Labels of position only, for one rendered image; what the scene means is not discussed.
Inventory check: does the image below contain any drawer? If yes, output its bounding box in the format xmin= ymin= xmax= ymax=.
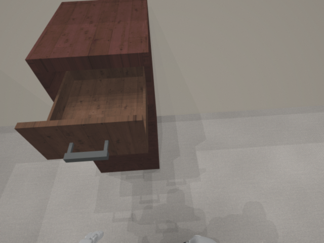
xmin=15 ymin=66 xmax=148 ymax=160

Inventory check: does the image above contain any cabinet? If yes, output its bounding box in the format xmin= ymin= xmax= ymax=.
xmin=25 ymin=0 xmax=159 ymax=173

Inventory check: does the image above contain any robot left hand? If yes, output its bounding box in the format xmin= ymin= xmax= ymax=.
xmin=79 ymin=230 xmax=104 ymax=243

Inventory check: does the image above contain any handle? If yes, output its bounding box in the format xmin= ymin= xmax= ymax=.
xmin=63 ymin=140 xmax=109 ymax=163

